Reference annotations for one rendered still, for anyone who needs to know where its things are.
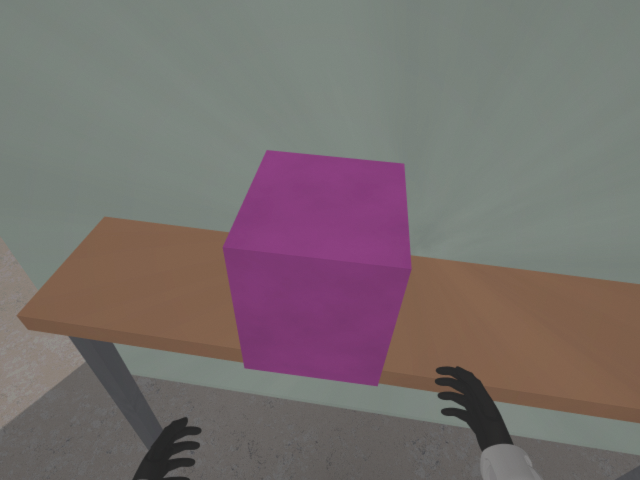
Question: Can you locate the carton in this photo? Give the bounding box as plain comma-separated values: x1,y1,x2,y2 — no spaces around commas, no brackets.
223,150,412,386

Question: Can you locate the right robot hand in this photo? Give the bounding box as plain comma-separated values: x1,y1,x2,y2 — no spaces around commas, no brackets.
435,366,514,452

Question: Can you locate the robot right forearm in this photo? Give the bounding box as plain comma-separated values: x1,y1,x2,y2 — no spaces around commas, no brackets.
480,444,543,480

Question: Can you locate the table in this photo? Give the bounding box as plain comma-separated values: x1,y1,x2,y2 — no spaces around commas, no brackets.
16,217,640,480

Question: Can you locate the left robot hand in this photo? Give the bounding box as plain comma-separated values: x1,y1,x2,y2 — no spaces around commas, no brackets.
132,417,202,480

